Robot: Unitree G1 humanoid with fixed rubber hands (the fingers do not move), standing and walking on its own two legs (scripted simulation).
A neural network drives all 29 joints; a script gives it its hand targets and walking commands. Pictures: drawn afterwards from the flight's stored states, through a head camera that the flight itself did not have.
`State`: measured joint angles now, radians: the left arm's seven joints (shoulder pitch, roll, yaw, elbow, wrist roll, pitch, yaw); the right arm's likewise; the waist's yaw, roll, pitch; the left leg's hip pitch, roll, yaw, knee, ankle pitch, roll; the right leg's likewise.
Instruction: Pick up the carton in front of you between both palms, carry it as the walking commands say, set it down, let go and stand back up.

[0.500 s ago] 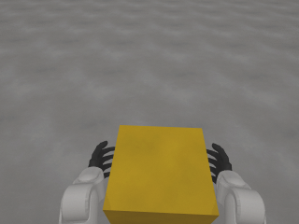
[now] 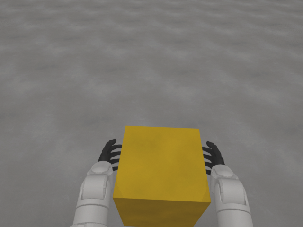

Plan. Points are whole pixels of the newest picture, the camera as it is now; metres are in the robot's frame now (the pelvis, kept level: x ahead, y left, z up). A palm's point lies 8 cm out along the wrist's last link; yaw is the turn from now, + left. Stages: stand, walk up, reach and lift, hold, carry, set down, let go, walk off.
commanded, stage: carry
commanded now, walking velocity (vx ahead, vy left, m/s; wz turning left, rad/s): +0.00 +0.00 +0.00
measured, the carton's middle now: (159, 179) +0.29 +0.00 -0.05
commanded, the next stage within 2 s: hold in 1.06 s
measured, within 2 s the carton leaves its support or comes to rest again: neither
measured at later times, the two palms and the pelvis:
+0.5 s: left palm (99, 166) +0.28 +0.16 +0.04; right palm (214, 169) +0.28 -0.14 +0.04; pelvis -0.01 +0.01 +0.00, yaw +0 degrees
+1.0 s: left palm (95, 168) +0.27 +0.17 +0.04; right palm (210, 171) +0.27 -0.13 +0.04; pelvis -0.02 +0.02 +0.00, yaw +0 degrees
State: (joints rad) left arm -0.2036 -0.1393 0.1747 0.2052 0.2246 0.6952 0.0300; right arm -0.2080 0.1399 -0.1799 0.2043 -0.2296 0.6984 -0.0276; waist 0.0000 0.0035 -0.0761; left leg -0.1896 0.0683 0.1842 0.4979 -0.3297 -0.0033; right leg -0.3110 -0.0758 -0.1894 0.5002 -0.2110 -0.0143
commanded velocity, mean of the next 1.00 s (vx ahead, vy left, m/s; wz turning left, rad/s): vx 0.00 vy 0.00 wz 0.00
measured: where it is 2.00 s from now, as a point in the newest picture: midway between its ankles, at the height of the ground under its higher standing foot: outside the picture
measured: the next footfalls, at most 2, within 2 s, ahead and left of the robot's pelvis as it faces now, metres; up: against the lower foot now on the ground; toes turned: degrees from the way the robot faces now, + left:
none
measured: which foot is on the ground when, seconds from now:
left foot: down 0.00-1.00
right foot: down 0.00-1.00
